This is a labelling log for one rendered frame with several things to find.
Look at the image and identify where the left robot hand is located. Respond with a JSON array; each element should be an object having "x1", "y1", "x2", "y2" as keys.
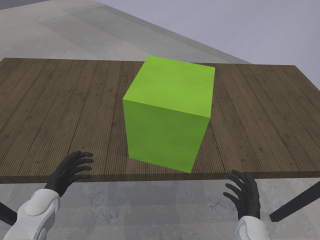
[{"x1": 44, "y1": 150, "x2": 94, "y2": 198}]

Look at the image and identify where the table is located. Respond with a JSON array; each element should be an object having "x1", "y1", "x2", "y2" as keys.
[{"x1": 0, "y1": 57, "x2": 320, "y2": 226}]

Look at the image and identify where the robot left forearm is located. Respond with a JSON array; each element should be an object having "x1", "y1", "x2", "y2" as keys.
[{"x1": 3, "y1": 188, "x2": 61, "y2": 240}]

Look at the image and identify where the robot right forearm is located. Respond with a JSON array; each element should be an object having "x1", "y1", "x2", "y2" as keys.
[{"x1": 233, "y1": 216, "x2": 270, "y2": 240}]

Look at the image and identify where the right robot hand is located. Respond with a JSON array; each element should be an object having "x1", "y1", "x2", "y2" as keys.
[{"x1": 223, "y1": 169, "x2": 261, "y2": 220}]

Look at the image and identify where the carton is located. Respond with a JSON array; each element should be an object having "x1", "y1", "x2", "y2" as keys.
[{"x1": 122, "y1": 55, "x2": 215, "y2": 173}]

